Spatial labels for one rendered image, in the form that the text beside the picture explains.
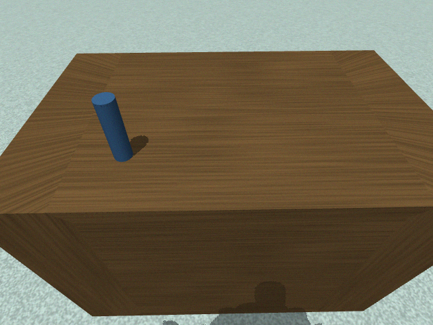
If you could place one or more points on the can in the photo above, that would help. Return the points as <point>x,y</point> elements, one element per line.
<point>108,113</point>

